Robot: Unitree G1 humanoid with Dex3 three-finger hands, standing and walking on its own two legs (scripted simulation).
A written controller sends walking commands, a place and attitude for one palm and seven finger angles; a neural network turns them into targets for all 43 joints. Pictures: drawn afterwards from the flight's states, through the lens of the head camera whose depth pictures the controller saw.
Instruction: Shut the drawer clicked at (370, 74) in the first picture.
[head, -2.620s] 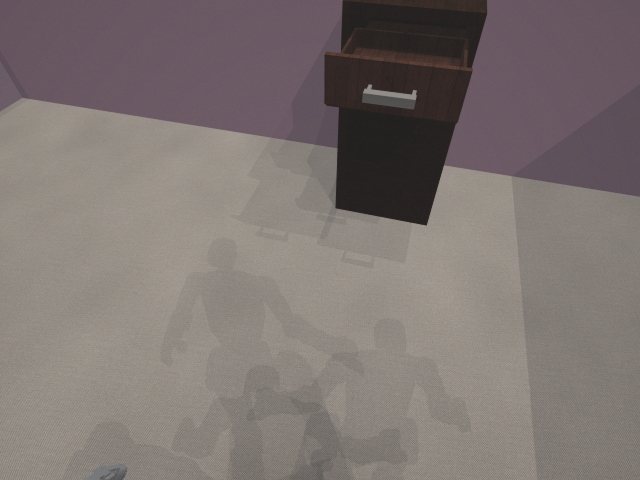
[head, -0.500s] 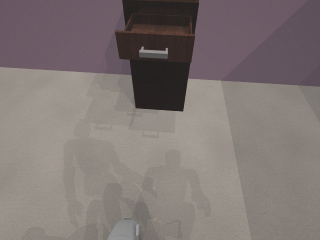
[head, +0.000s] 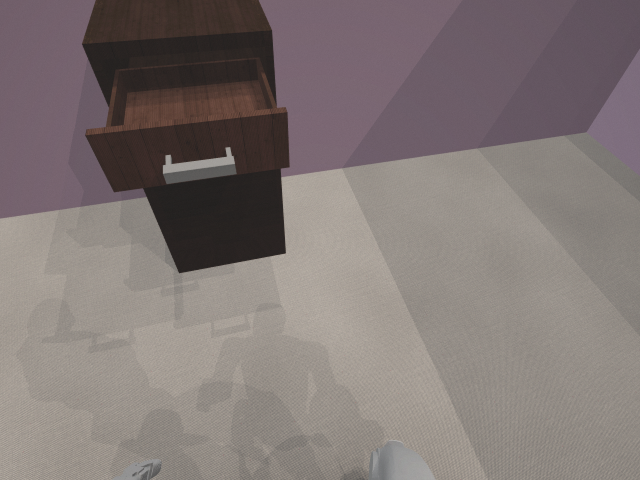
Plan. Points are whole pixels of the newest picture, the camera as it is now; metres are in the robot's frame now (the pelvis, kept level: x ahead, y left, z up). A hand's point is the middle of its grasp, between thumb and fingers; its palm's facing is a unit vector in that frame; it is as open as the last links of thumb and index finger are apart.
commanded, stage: walk to a spot facing it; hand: left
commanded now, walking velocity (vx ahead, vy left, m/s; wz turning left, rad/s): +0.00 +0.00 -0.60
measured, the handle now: (199, 162) +0.67 +0.28 -0.02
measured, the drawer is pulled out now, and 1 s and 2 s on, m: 0.30 0.30 0.30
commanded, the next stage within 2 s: turn to face it in 0.14 s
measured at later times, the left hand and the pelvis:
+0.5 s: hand (255, 413) +0.25 +0.11 -0.17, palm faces -0.09 -0.99 -0.14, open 7.4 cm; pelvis +0.12 -0.03 -0.01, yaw -4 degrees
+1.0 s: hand (216, 476) +0.16 +0.16 -0.16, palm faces +0.19 -0.93 -0.30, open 7.4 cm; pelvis +0.12 -0.06 -0.01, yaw +8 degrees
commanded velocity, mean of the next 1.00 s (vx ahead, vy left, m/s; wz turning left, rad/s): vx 0.00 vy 0.00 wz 0.25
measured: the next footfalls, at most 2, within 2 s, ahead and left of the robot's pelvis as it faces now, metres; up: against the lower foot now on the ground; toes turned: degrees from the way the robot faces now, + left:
right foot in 0.16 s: +0.20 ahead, -0.14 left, +0.00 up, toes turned -12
left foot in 0.54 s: +0.19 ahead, +0.07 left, +0.00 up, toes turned +3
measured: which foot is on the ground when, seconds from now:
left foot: down 0.00-0.16, up 0.18-0.52, down 0.54-0.98, up 1.00-1.00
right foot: up 0.00-0.14, down 0.16-0.56, up 0.58-0.96, down 0.98-1.00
